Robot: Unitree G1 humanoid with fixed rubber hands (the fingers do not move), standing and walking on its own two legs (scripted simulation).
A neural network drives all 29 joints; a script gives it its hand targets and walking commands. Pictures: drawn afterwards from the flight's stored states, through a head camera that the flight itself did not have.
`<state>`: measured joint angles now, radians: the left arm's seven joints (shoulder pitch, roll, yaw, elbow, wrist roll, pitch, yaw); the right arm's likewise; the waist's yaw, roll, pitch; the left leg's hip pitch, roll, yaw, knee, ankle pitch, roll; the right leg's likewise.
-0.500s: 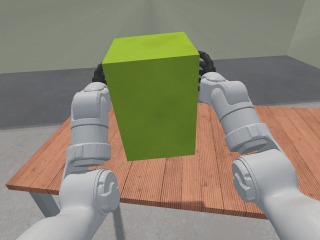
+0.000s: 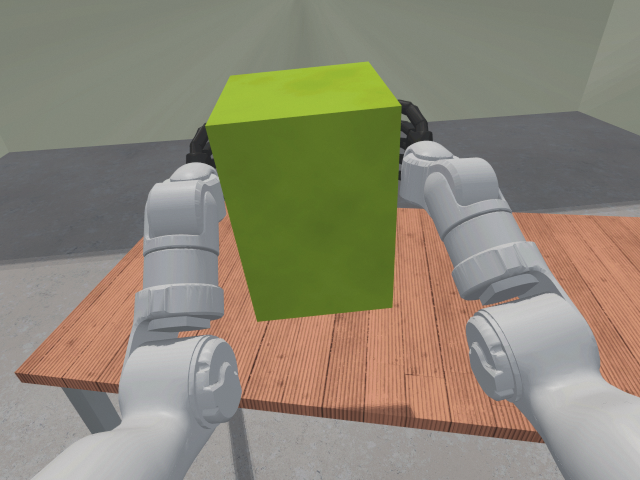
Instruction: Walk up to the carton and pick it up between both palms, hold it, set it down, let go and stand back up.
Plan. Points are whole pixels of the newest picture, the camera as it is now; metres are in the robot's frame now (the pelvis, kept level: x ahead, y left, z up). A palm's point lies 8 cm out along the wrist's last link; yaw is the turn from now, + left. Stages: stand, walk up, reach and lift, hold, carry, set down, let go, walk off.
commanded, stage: hold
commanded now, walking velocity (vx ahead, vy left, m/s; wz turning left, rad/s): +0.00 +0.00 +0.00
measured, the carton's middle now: (312, 193) +0.35 +0.00 +0.27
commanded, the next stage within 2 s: none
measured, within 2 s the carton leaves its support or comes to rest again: neither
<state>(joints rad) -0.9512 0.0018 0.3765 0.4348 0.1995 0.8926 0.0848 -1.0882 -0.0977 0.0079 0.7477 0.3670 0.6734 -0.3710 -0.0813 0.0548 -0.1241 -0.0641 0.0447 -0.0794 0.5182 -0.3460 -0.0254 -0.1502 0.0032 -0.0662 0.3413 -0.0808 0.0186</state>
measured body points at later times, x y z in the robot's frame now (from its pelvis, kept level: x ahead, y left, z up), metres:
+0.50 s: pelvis +0.00 +0.00 +0.00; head -0.10 +0.01 +0.44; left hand +0.38 +0.13 +0.28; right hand +0.37 -0.12 +0.29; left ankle -0.03 +0.13 -0.74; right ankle +0.07 -0.14 -0.74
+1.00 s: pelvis +0.00 +0.00 +0.00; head -0.10 +0.00 +0.44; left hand +0.38 +0.12 +0.28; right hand +0.37 -0.13 +0.29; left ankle -0.03 +0.13 -0.74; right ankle +0.07 -0.14 -0.74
